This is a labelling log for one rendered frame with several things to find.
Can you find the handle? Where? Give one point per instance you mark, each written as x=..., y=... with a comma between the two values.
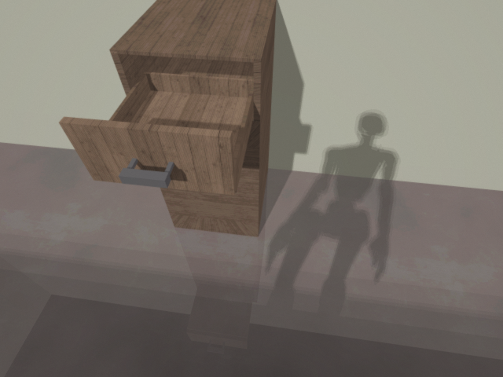
x=151, y=178

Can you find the drawer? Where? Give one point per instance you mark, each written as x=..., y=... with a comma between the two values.
x=201, y=123

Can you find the cabinet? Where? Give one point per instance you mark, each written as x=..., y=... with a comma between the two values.
x=219, y=38

